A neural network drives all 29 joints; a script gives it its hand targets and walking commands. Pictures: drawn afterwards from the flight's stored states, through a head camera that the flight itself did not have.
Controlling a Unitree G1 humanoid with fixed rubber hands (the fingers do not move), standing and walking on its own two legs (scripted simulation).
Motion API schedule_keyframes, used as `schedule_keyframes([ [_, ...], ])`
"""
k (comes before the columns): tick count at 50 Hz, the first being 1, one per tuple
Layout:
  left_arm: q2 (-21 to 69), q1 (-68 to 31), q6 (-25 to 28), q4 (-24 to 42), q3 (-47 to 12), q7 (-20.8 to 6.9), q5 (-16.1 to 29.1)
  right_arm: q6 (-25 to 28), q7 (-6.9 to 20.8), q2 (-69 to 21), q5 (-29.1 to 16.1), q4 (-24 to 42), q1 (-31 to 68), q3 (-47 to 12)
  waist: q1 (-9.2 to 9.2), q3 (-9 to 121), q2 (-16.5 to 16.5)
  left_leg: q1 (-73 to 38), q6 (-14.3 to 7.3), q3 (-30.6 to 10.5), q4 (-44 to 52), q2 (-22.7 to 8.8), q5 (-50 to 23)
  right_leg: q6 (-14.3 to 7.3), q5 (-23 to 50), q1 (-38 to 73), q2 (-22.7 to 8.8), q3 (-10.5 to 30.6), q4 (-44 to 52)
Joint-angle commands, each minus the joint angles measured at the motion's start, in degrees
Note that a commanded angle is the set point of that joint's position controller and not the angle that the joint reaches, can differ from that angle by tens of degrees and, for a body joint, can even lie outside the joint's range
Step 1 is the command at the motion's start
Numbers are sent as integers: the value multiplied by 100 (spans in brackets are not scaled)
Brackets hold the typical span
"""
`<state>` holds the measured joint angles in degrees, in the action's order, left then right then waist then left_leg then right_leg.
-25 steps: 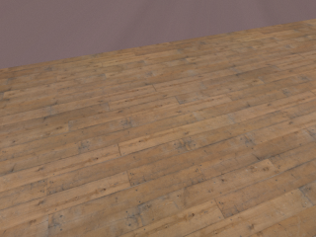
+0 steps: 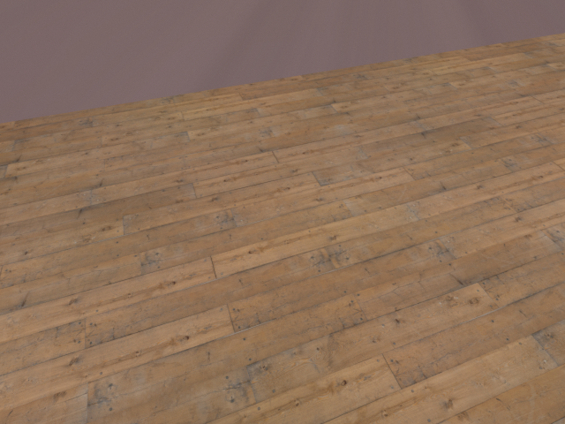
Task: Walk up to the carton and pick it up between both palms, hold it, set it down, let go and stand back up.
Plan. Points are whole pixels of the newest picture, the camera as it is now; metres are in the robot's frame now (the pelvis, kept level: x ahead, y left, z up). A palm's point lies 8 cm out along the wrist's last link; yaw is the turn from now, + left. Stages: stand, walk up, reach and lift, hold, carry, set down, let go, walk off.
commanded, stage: stand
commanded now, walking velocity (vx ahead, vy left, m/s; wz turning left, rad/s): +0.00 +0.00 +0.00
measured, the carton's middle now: out of the picture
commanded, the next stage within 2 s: walk up in 0.10 s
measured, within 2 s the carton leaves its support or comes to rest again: neither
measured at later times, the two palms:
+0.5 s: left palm out of the picture +0.01 +0.22 -0.16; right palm out of the picture -0.04 -0.23 -0.17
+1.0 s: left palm out of the picture +0.08 +0.15 -0.13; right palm out of the picture +0.01 -0.33 -0.14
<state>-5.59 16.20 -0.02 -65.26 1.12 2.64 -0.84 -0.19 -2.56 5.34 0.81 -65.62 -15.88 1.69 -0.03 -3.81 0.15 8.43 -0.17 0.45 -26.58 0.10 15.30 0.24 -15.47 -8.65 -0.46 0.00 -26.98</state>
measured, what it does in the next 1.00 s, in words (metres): lifts its left foot, turning right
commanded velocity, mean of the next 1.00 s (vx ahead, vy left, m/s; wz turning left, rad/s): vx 0.00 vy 0.00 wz -0.37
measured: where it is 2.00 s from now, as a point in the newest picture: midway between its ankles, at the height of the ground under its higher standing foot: outside the picture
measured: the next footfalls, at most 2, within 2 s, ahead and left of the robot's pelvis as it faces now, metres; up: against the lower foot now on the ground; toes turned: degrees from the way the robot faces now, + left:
left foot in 1.26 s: +0.05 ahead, +0.06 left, +0.00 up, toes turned -28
right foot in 1.78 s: -0.10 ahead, -0.09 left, +0.00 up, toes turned -53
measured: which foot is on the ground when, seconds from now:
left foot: down 0.00-0.62, up 0.64-1.00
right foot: down 0.00-1.00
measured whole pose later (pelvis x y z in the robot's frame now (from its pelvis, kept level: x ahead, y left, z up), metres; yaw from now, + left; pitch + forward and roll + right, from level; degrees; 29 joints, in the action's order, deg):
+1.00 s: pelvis -0.02 -0.06 +0.00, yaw -21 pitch +2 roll +1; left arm -8.2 16.1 0.8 -54.4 2.6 1.3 -1.4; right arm -2.8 -2.1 11.5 0.3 -54.3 -3.1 3.9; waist 1.6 -5.0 -1.3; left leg 29.3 3.8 0.1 -59.8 -4.0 19.6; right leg -6.1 -13.3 -15.3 5.4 0.0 -27.0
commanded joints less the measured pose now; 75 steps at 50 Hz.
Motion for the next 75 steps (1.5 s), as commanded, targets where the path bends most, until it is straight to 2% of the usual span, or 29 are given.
schedule_keyframes([
  [1,-425,429,40,14,62,31,-2,50,-28,430,2,28,-426,41,2,-239,-27,247,-161,-402,578,-403,-779,-180,812,-218,-361,359,596],
  [14,-357,485,32,-122,29,36,-2,46,-33,376,2,-99,-477,0,-1,-275,-9,275,-161,-409,622,-407,-691,-166,731,-250,-363,357,632],
  [16,-873,34,-18,348,215,-4,20,12,-234,1206,-26,235,-228,329,-89,-417,116,-446,-8,101,-214,-603,-283,-197,1316,-1909,-543,852,-292],
  [18,-734,-394,-59,658,200,-28,38,-48,-260,1018,-1,155,-790,339,-362,-333,-351,-471,-189,-323,217,-1041,164,-141,555,-2352,-286,539,-931],
  [20,-594,-563,-113,971,253,-62,-76,-71,-310,1275,61,259,-847,428,-487,9,-1493,112,-1094,-1484,1100,-2448,117,38,-1645,-2383,47,-297,-3269],
  [21,-643,-409,-126,1014,281,-80,-144,-64,-340,1345,114,368,-621,437,-334,103,-1453,172,-1392,-1671,1180,-2881,47,49,-1942,-2536,-276,-247,-3874],
  [23,-522,-248,-111,1028,263,-162,-199,1,-343,1280,138,575,-151,459,-161,66,-986,513,-1449,-1405,980,-2795,-623,-2,-1952,-2281,-594,-17,-3668],
  [27,-327,310,-53,873,261,-185,-5,102,-295,1307,178,796,687,457,320,466,-630,613,-517,98,-242,-1885,-1929,-74,-978,-1051,-599,-86,-1772],
  [29,-412,1077,36,593,321,-111,54,41,-174,1300,119,755,744,477,754,728,43,748,-69,676,-1915,-1369,-1071,-7,824,8,-433,-289,81],
  [30,-670,930,107,617,364,-77,-33,-15,-66,1054,106,736,502,438,596,473,1155,1665,98,799,-2960,-908,1084,34,1675,411,-733,389,510],
  [31,-1442,665,149,894,458,-45,-124,-102,-54,560,82,882,15,293,57,384,2665,2992,370,941,-3926,-359,2285,-254,4119,665,-2018,2140,348],
  [32,-1729,961,36,928,519,-51,-75,-168,-141,714,35,1072,105,279,397,623,2697,2719,305,439,-4092,-420,2409,-1185,3537,48,-2569,2643,760],
  [33,-1912,658,-28,983,603,-49,-136,-184,-154,862,16,1327,269,287,378,405,3229,2633,264,214,-4310,-427,2375,-1743,1727,-679,-2786,3935,1529],
  [34,-1496,456,-44,1085,512,-73,-121,-159,-64,1123,50,1389,906,329,400,-181,2397,2746,288,95,-4505,-549,2032,-1563,997,-934,-2316,3736,1820],
  [36,-1217,170,-28,1303,345,0,-83,-111,125,1071,7,1107,903,330,170,-274,902,2937,249,29,-4353,-739,1152,-922,3016,-343,-1603,1786,873],
  [38,-1511,-53,-19,1425,465,-15,-16,-134,145,850,24,1036,520,255,11,200,393,2858,242,81,-4425,-568,660,-819,3908,10,-1413,1329,506],
  [44,-1374,510,160,1306,429,-69,-9,-188,82,920,-43,1309,833,289,84,913,136,2800,368,-66,-3846,-497,245,-895,4295,886,-1372,1660,468],
  [49,-1288,737,123,1247,416,-89,-106,-178,-18,913,-80,1606,1478,251,301,747,699,2557,459,-204,-2841,-433,766,-1264,3869,728,-1437,2186,520],
  [53,-1407,625,57,1298,463,-109,-134,-153,-38,978,-130,1620,1446,253,299,722,746,2223,417,-246,-2361,-286,1027,-1400,3592,594,-1426,2423,505],
  [58,-1504,301,-14,1343,515,-149,-114,-78,-47,993,-173,1655,1291,254,231,718,723,1307,328,-263,-1484,-61,1018,-1249,3452,32,-1244,2734,459],
  [61,-1560,-287,-81,1474,556,-143,-16,26,-53,965,-176,1409,448,256,-259,801,408,-133,315,-123,476,-104,-316,-677,2571,-692,-685,2403,-14],
  [62,-1332,-337,-86,1527,519,-112,85,85,-80,1274,-86,1291,131,345,-299,995,-173,-1074,240,-491,922,-805,-1014,-292,1286,-1446,-197,1859,-737],
  [63,-861,-90,-92,1567,449,-80,149,88,-104,1757,-13,1313,137,426,-109,1096,-1596,-1855,-110,-1787,920,-2315,-2183,8,-1424,-2596,640,721,-2089],
  [64,-1110,268,-86,1392,519,-33,-37,41,-131,1740,-52,1409,383,395,91,952,-1213,-1533,-494,-1906,721,-2608,-2893,50,-1983,-2871,548,466,-2751],
  [65,-1310,270,-127,1576,542,-43,-81,10,-144,1951,43,1449,307,467,-62,1174,-2124,-902,-1184,-2423,993,-3227,-2013,75,-2256,-2657,290,124,-3479],
  [67,-1521,-237,-174,1470,619,-195,-147,13,-92,1268,85,1647,885,304,55,259,-1414,248,-1033,-1719,1518,-2304,-1179,115,-1557,-2312,39,482,-3736],
  [68,-1455,-52,-200,1265,649,-278,-141,32,-111,993,42,1779,1140,193,246,76,-749,207,-665,-928,1289,-1741,-1541,208,-1167,-2339,22,520,-3788],
  [69,-1308,66,-245,1225,628,-334,-113,64,-145,1034,23,1814,1176,190,326,80,-613,41,-477,-545,1091,-1603,-2037,244,-937,-2481,143,483,-3920],
  [75,-1172,-352,-372,1448,545,-390,-60,138,-29,1242,41,1587,300,303,61,100,-1068,-31,-776,-193,1142,-1651,-1833,538,-393,-2460,-75,145,-3857],
])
